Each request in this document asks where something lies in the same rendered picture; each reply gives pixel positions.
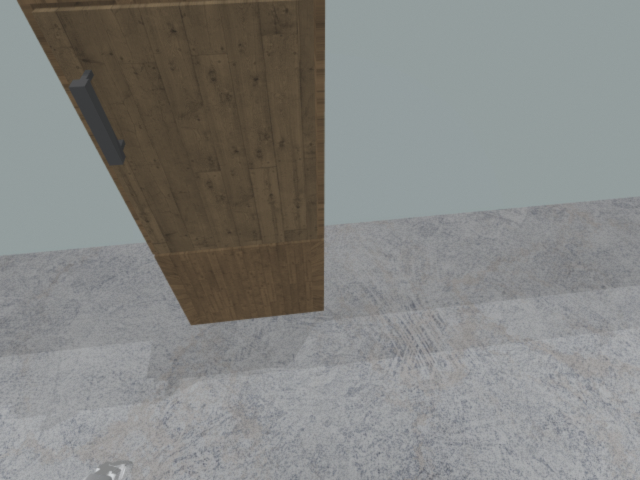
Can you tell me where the handle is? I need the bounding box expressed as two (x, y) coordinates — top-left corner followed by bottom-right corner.
(69, 70), (126, 166)

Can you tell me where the cupboard door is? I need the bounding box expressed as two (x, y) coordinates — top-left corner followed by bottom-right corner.
(32, 0), (317, 254)

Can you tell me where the left robot hand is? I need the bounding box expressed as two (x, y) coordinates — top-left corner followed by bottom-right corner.
(83, 460), (133, 480)

